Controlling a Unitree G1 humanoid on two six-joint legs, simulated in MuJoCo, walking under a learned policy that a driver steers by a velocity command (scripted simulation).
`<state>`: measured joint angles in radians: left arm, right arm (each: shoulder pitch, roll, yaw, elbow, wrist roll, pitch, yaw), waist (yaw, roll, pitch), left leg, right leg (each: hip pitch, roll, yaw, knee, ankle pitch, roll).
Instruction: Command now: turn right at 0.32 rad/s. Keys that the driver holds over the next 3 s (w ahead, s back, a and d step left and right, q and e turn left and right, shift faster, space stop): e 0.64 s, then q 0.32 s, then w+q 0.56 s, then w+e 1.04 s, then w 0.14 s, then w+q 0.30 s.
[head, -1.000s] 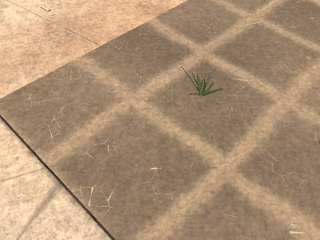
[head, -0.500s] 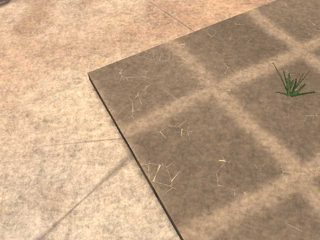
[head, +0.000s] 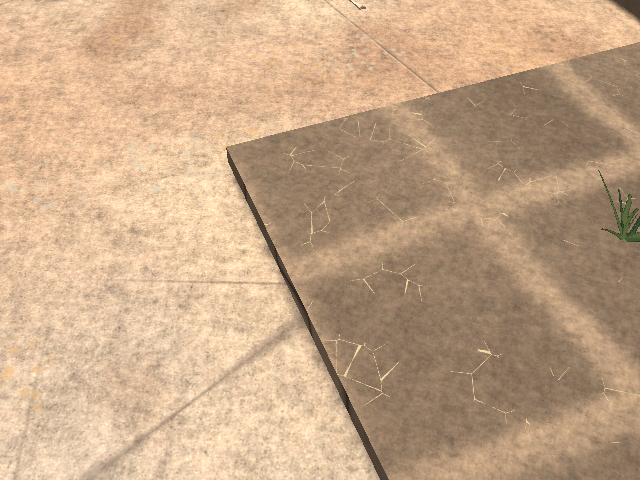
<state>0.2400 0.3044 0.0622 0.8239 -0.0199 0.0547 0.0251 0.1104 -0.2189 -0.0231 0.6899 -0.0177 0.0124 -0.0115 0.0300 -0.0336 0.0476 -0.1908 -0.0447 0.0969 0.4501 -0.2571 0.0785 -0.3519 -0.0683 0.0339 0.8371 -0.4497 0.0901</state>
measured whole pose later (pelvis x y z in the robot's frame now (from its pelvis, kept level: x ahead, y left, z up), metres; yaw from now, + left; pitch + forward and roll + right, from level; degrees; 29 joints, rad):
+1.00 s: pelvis +0.02 -0.01 +0.00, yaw -20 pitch +0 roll +0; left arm 0.16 0.28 0.04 0.77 0.02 0.01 0.04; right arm 0.18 -0.27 -0.03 0.71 0.01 -0.01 0.00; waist 0.00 -0.01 0.05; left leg -0.25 -0.07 -0.11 0.52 -0.26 0.03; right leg -0.19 0.02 0.11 0.50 -0.31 0.03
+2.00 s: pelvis +0.43 +0.00 +0.00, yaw -7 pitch +4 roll -1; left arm 0.09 0.20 -0.01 0.62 -0.01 -0.06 -0.05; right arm 0.43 -0.24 -0.02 0.83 -0.01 -0.02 -0.02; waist -0.07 0.00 0.00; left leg 0.10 0.00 0.09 0.25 -0.37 0.05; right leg -0.77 -0.02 -0.10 0.95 -0.27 -0.07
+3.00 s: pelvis +0.96 -0.15 +0.06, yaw -27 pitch +2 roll +2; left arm 0.01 0.25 0.01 0.59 -0.01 -0.09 -0.03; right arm 0.45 -0.28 -0.05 0.87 0.03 -0.06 0.02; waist -0.13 -0.03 0.03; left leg 0.00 -0.02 -0.05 0.33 -0.35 -0.01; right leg -0.45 -0.03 0.04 0.47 -0.06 -0.02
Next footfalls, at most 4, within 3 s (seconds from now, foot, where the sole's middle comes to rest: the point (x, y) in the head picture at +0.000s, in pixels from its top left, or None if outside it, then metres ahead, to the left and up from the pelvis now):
0.26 right None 0.00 -0.14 -0.78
0.76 left None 0.11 0.07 -0.78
1.44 left None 0.29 0.11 -0.78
2.02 right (391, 416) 0.60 -0.12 -0.72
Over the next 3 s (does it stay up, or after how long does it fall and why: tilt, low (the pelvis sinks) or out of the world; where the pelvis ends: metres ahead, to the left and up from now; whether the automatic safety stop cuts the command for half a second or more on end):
stays up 0.96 -0.15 0.06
